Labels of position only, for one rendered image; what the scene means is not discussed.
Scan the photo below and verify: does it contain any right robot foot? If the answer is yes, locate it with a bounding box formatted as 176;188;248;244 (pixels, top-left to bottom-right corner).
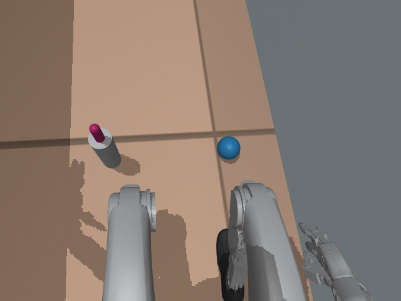
216;228;244;301

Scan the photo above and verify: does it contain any right robot arm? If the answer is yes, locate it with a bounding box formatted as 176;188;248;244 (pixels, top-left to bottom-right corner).
331;277;374;301

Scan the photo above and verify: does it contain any right robot hand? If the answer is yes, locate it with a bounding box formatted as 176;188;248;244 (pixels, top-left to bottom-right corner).
299;223;355;288

